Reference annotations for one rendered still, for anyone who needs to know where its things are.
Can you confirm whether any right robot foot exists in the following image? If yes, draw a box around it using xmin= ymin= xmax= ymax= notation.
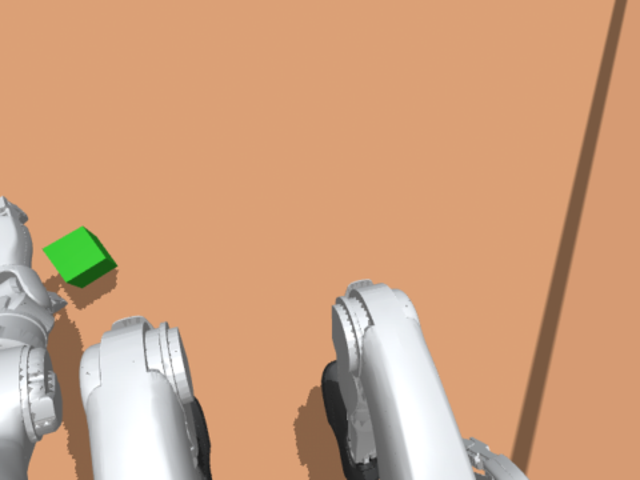
xmin=321 ymin=360 xmax=379 ymax=480

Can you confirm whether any right robot hand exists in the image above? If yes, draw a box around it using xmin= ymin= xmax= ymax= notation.
xmin=462 ymin=437 xmax=530 ymax=480

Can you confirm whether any left robot arm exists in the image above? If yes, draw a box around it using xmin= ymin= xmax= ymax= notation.
xmin=0 ymin=265 xmax=63 ymax=480

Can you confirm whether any left robot foot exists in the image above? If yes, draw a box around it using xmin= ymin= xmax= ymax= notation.
xmin=190 ymin=396 xmax=212 ymax=480

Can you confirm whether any cube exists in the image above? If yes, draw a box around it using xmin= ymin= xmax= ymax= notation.
xmin=42 ymin=226 xmax=118 ymax=288

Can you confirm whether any left robot hand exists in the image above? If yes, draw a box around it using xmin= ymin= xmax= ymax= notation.
xmin=0 ymin=196 xmax=68 ymax=313

